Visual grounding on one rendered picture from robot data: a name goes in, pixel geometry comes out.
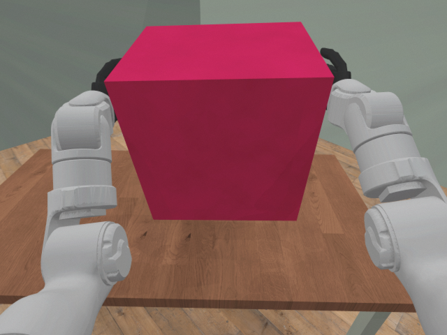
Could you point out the robot left forearm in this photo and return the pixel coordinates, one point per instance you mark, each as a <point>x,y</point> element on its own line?
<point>81,158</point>

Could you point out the table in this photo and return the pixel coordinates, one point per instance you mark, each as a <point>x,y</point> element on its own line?
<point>317,263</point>

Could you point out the left robot upper arm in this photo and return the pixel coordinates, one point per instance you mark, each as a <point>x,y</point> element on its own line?
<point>81,263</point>

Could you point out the robot right hand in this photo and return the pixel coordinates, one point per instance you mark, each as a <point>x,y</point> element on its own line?
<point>338,69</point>

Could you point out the right robot upper arm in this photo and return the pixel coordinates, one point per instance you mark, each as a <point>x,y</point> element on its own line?
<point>409,237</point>

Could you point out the carton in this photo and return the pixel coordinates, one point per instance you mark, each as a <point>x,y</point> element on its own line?
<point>222,120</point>

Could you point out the robot left hand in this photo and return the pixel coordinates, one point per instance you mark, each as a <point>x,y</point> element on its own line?
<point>99,85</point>

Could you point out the robot right forearm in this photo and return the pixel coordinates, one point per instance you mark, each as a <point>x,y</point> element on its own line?
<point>389,161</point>

